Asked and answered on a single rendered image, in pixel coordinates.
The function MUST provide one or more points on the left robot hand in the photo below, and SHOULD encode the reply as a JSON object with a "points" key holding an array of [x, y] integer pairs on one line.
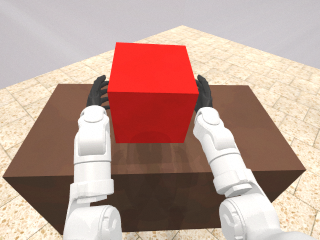
{"points": [[94, 97]]}

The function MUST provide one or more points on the right robot forearm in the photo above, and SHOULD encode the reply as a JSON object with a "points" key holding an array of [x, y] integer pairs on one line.
{"points": [[231, 177]]}

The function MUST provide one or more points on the carton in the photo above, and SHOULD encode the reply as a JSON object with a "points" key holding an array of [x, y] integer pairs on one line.
{"points": [[152, 93]]}

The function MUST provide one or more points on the robot right upper arm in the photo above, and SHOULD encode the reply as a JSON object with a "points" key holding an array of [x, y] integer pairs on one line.
{"points": [[252, 217]]}

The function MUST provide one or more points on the pedestal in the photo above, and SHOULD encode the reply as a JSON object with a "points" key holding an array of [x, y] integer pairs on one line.
{"points": [[157, 186]]}

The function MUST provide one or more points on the right robot hand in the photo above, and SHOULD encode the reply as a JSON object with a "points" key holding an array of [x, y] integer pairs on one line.
{"points": [[204, 98]]}

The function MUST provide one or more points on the left robot forearm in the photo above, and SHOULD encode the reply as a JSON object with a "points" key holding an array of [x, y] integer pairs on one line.
{"points": [[92, 157]]}

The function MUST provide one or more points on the robot left upper arm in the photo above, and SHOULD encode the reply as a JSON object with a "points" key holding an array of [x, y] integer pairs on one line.
{"points": [[94, 223]]}

